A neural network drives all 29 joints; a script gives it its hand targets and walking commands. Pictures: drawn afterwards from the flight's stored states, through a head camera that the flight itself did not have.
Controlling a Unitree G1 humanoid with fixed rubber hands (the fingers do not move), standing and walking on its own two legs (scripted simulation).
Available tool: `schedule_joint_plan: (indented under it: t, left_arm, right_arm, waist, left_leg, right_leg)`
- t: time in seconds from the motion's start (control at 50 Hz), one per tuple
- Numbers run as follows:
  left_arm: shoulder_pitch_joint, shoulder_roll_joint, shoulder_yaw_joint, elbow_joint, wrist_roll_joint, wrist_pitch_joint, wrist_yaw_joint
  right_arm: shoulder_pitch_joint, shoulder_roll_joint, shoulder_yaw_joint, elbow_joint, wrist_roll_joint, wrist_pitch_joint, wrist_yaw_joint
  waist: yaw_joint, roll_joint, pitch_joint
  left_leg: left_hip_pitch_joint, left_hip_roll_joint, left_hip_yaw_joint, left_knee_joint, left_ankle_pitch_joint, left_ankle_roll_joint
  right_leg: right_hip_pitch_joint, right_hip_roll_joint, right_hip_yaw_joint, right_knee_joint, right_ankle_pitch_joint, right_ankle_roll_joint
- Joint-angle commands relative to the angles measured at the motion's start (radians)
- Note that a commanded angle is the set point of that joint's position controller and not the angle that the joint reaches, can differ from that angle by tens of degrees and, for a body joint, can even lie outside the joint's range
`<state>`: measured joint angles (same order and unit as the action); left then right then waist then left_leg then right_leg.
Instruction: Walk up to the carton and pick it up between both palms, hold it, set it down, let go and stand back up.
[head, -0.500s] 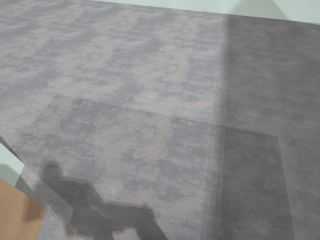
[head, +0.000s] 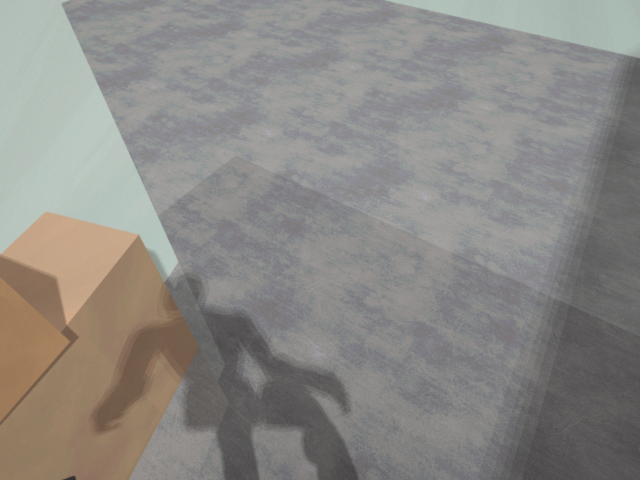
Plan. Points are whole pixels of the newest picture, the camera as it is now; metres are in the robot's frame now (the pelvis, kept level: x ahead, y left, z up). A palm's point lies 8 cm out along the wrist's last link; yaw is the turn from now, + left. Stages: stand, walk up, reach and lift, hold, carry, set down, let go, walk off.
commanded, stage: walk up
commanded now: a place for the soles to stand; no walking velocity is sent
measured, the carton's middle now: out of the picture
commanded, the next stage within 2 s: none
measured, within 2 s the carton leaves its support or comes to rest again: neither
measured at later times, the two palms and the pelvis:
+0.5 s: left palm out of the picture +0.06 +0.43 -0.08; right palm (488, 478) +0.16 -0.21 -0.11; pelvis +0.04 +0.08 +0.00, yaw +14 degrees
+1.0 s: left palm out of the picture +0.10 +0.49 -0.08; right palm (401, 378) +0.29 -0.12 -0.11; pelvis +0.12 +0.15 +0.00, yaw +24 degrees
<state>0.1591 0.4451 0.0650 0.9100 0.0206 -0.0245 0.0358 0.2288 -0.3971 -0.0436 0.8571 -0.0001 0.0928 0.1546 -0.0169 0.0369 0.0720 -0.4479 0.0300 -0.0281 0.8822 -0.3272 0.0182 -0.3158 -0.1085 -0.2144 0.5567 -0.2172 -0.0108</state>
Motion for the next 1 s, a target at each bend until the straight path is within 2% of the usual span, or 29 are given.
schedule_joint_plan:
  t: [0.0,0.02,0.06,0.08,0.1,0.12,0.16,0.26,0.3,0.32,0.34,0.36,0.38,0.44,0.5,0.56,0.58,0.6,0.62,0.64,0.68,0.76,0.84,0.88,0.9,0.92,0.94,0.96,0.98]
  left_arm:
    - [-0.024,0.304,0.102,-0.11,0.029,-0.036,-0.005]
    - [-0.064,0.32,0.104,-0.122,0.034,-0.033,-0.012]
    - [-0.109,0.238,0.076,-0.128,0.035,-0.01,-0.02]
    - [-0.137,0.159,0.044,-0.177,0.01,-0.004,-0.019]
    - [-0.209,0.202,0.05,-0.205,0.005,-0.009,-0.014]
    - [-0.16,0.218,0.057,-0.18,-0.003,-0.014,-0.017]
    - [-0.074,0.226,0.057,-0.134,-0.008,-0.025,-0.02]
    - [-0.016,0.161,0.049,-0.136,-0.025,-0.037,-0.009]
    - [0.019,0.162,0.055,-0.134,-0.028,-0.045,0.003]
    - [0.09,0.171,0.06,-0.117,-0.032,-0.046,0.006]
    - [0.182,0.229,0.078,-0.089,-0.022,-0.047,0.009]
    - [0.211,0.317,0.1,-0.079,-0.01,-0.041,0.012]
    - [0.087,0.321,0.104,-0.093,0.007,-0.036,0.004]
    - [-0.025,0.271,0.09,-0.116,0.008,-0.05,-0.007]
    - [0.0,0.292,0.095,-0.114,0.018,-0.055,-0.023]
    - [-0.049,0.316,0.095,-0.121,0.026,-0.051,-0.043]
    - [-0.077,0.299,0.087,-0.127,0.028,-0.041,-0.05]
    - [-0.094,0.239,0.066,-0.136,0.024,-0.028,-0.053]
    - [-0.142,0.158,0.037,-0.2,0.006,-0.023,-0.051]
    - [-0.18,0.161,0.027,-0.216,0.002,-0.028,-0.037]
    - [-0.106,0.208,0.037,-0.156,-0.012,-0.039,-0.048]
    - [-0.101,0.17,0.031,-0.145,-0.017,-0.038,-0.048]
    - [-0.103,0.146,0.029,-0.159,-0.03,-0.053,-0.037]
    - [-0.042,0.137,0.027,-0.139,-0.033,-0.064,-0.03]
    - [0.049,0.135,0.031,-0.11,-0.033,-0.073,-0.021]
    - [0.155,0.2,0.053,-0.078,-0.023,-0.08,-0.01]
    - [0.212,0.3,0.083,-0.071,-0.019,-0.078,-0.002]
    - [0.153,0.33,0.091,-0.09,0.002,-0.071,-0.009]
    - [0.085,0.3,0.091,-0.12,-0.004,-0.068,-0.012]
  right_arm:
    - [0.026,-0.216,-0.083,-0.147,-0.05,-0.03,-0.004]
    - [0.088,-0.217,-0.086,-0.123,-0.044,-0.033,-0.007]
    - [0.259,-0.279,-0.111,-0.042,-0.042,-0.042,-0.023]
    - [0.206,-0.36,-0.114,-0.079,-0.039,-0.037,-0.032]
    - [0.125,-0.393,-0.117,-0.107,-0.037,-0.032,-0.03]
    - [0.046,-0.372,-0.119,-0.127,-0.029,-0.032,-0.039]
    - [-0.002,-0.308,-0.112,-0.148,-0.028,-0.038,-0.049]
    - [0.12,-0.246,-0.093,-0.145,-0.033,-0.055,-0.057]
    - [0.103,-0.227,-0.085,-0.162,-0.03,-0.055,-0.058]
    - [0.058,-0.218,-0.08,-0.188,-0.025,-0.057,-0.057]
    - [-0.024,-0.195,-0.066,-0.221,-0.015,-0.06,-0.057]
    - [-0.031,-0.127,-0.046,-0.224,-0.012,-0.066,-0.055]
    - [-0.018,-0.184,-0.055,-0.204,-0.039,-0.059,-0.062]
    - [0.052,-0.262,-0.092,-0.132,-0.039,-0.065,-0.036]
    - [0.029,-0.24,-0.09,-0.134,-0.036,-0.066,-0.024]
    - [0.07,-0.221,-0.086,-0.119,-0.03,-0.081,-0.028]
    - [0.168,-0.232,-0.097,-0.08,-0.03,-0.09,-0.036]
    - [0.255,-0.294,-0.115,-0.04,-0.03,-0.09,-0.045]
    - [0.238,-0.387,-0.126,-0.069,-0.025,-0.088,-0.063]
    - [0.166,-0.376,-0.115,-0.088,-0.023,-0.099,-0.07]
    - [0.087,-0.326,-0.101,-0.089,-0.003,-0.096,-0.086]
    - [0.132,-0.273,-0.078,-0.076,-0.008,-0.108,-0.097]
    - [0.17,-0.284,-0.081,-0.08,-0.014,-0.104,-0.104]
    - [0.112,-0.275,-0.074,-0.106,-0.015,-0.098,-0.104]
    - [0.056,-0.258,-0.069,-0.126,-0.005,-0.097,-0.103]
    - [0.008,-0.215,-0.051,-0.155,0.007,-0.103,-0.099]
    - [0.043,-0.124,-0.026,-0.162,0.005,-0.11,-0.098]
    - [0.017,-0.188,-0.035,-0.166,-0.019,-0.096,-0.104]
    - [0.007,-0.243,-0.06,-0.133,-0.023,-0.091,-0.101]
  waist:
    - [-0.011,-0.145,-0.172]
    - [-0.049,-0.141,-0.201]
    - [-0.135,0.083,-0.141]
    - [-0.133,0.393,-0.018]
    - [-0.102,0.287,0.075]
    - [-0.053,0.169,0.092]
    - [-0.001,0.073,0.053]
    - [-0.028,0.098,-0.136]
    - [-0.011,0.094,-0.168]
    - [0.038,0.07,-0.191]
    - [0.113,-0.042,-0.197]
    - [0.141,-0.284,-0.236]
    - [0.085,-0.164,-0.195]
    - [-0.006,-0.101,-0.119]
    - [0.018,-0.157,-0.122]
    - [-0.015,-0.167,-0.175]
    - [-0.072,-0.105,-0.223]
    - [-0.12,0.082,-0.192]
    - [-0.144,0.408,-0.101]
    - [-0.106,0.269,-0.019]
    - [-0.039,0.053,-0.027]
    - [-0.047,0.079,-0.037]
    - [-0.06,0.113,-0.105]
    - [-0.023,0.132,-0.151]
    - [0.036,0.107,-0.178]
    - [0.101,0.017,-0.237]
    - [0.124,-0.246,-0.315]
    - [0.096,-0.154,-0.29]
    - [0.066,-0.097,-0.2]
  left_leg:
    - [0.01,0.109,0.014,-0.123,-0.114,-0.008]
    - [0.155,0.09,0.03,-0.205,-0.125,0.005]
    - [0.42,0.011,-0.096,-0.369,-0.144,0.078]
    - [0.289,0.177,-0.566,-0.667,-0.499,0.181]
    - [0.125,0.23,-0.79,-0.803,-0.53,0.246]
    - [0.104,0.219,-0.712,-0.782,-0.438,0.239]
    - [0.119,0.139,-0.558,-0.692,-0.249,0.194]
    - [0.412,0.129,-0.482,-0.524,0.381,0.192]
    - [0.328,0.099,-0.436,-0.475,0.448,0.169]
    - [0.19,0.058,-0.371,-0.432,0.378,0.122]
    - [-0.085,-0.045,-0.245,-0.341,0.201,0.05]
    - [-0.308,-0.142,-0.048,-0.117,-0.168,-0.02]
    - [-0.325,0.001,-0.077,0.024,-0.142,-0.028]
    - [-0.159,0.094,-0.068,0.084,-0.041,-0.032]
    - [-0.137,0.117,0.003,-0.036,-0.097,-0.023]
    - [0.058,0.096,0.052,-0.24,-0.06,0.002]
    - [0.261,0.051,0.058,-0.362,-0.022,0.021]
    - [0.423,-0.002,-0.072,-0.407,-0.111,0.067]
    - [0.436,0.194,-0.566,-0.637,-0.298,0.171]
    - [0.33,0.265,-0.766,-0.695,-0.19,0.202]
    - [0.319,0.213,-0.629,-0.628,-0.036,0.2]
    - [0.422,0.175,-0.495,-0.568,0.464,0.19]
    - [0.512,0.186,-0.452,-0.489,0.706,0.213]
    - [0.422,0.135,-0.376,-0.426,0.74,0.182]
    - [0.281,0.083,-0.29,-0.336,0.676,0.137]
    - [0.028,-0.007,-0.208,-0.199,0.552,0.079]
    - [-0.214,-0.13,-0.063,0.024,-0.039,0.016]
    - [-0.231,-0.035,-0.105,0.156,-0.205,0.002]
    - [-0.221,0.017,-0.114,0.229,-0.162,-0.004]
  right_leg:
    - [0.206,-0.301,0.171,-0.22,-0.142,-0.171]
    - [0.122,-0.274,0.121,-0.148,-0.173,-0.151]
    - [-0.225,-0.093,0.011,0.247,-0.356,-0.049]
    - [-0.464,0.092,-0.026,0.439,-0.466,0.021]
    - [-0.448,0.118,0.155,0.515,-0.438,0.026]
    - [-0.372,0.091,0.198,0.518,-0.369,0.019]
    - [-0.256,0.081,0.212,0.437,-0.295,0.006]
    - [-0.116,0.126,0.22,0.094,-0.253,-0.015]
    - [0.046,0.128,0.218,-0.043,-0.153,-0.02]
    - [0.238,0.112,0.218,-0.167,-0.051,-0.04]
    - [0.527,0.044,0.263,-0.229,-0.001,-0.067]
    - [0.656,-0.283,0.555,-0.315,-0.162,-0.173]
    - [0.472,-0.401,0.604,-0.343,-0.319,-0.217]
    - [0.265,-0.308,0.371,-0.311,-0.183,-0.187]
    - [0.268,-0.292,0.26,-0.264,-0.144,-0.193]
    - [0.188,-0.256,0.17,-0.144,-0.15,-0.153]
    - [0.066,-0.19,0.096,0.011,-0.195,-0.114]
    - [-0.157,-0.052,0.027,0.273,-0.271,-0.049]
    - [-0.491,0.128,-0.003,0.512,-0.427,0.021]
    - [-0.468,0.111,0.165,0.585,-0.419,0.012]
    - [-0.333,0.059,0.236,0.532,-0.3,0.005]
    - [-0.228,0.095,0.219,0.332,-0.316,0.015]
    - [-0.141,0.126,0.198,0.121,-0.26,0.01]
    - [0.026,0.145,0.174,-0.033,-0.14,0.004]
    - [0.243,0.134,0.153,-0.198,0.034,-0.003]
    - [0.562,0.069,0.195,-0.184,0.141,-0.021]
    - [0.747,-0.254,0.522,-0.231,0.213,-0.107]
    - [0.577,-0.426,0.621,-0.202,0.179,-0.187]
    - [0.446,-0.415,0.569,-0.216,0.083,-0.227]
